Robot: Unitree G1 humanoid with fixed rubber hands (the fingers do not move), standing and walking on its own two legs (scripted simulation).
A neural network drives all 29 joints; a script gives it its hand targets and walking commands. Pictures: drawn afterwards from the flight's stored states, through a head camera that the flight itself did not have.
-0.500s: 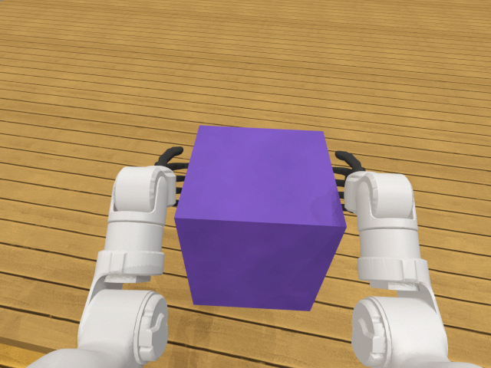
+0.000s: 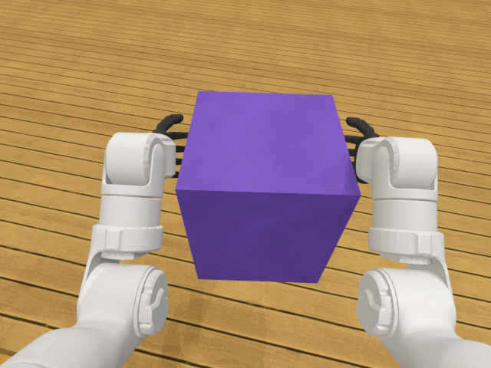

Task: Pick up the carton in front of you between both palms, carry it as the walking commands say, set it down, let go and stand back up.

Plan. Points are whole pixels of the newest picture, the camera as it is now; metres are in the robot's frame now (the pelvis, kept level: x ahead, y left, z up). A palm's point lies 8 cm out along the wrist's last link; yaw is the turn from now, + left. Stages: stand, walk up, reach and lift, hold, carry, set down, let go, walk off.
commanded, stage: carry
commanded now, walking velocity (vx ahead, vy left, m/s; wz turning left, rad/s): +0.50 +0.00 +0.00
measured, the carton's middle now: (261, 192) +0.37 +0.00 +0.11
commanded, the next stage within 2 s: none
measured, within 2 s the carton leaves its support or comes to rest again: neither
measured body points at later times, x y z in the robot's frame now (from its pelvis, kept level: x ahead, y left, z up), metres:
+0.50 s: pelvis +0.24 -0.02 +0.05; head +0.29 +0.01 +0.49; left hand +0.62 +0.17 +0.18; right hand +0.65 -0.13 +0.18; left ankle +0.05 +0.09 -0.57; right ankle +0.35 -0.08 -0.59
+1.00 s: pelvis +0.57 +0.02 +0.14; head +0.58 +0.03 +0.59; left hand +0.97 +0.16 +0.32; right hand +0.96 -0.14 +0.32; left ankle +0.66 +0.08 -0.59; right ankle +0.44 -0.09 -0.50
